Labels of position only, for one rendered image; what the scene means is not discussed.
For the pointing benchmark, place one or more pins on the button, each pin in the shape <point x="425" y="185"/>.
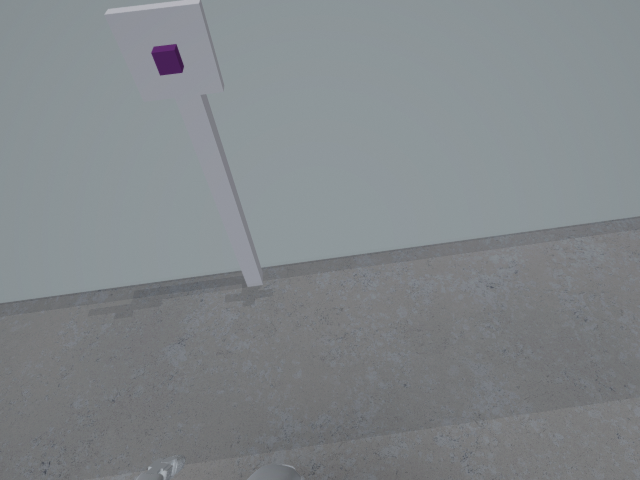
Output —
<point x="167" y="59"/>

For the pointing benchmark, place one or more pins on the robot left hand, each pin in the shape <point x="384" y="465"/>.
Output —
<point x="164" y="469"/>

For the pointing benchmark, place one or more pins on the panel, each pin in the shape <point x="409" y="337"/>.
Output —
<point x="137" y="29"/>

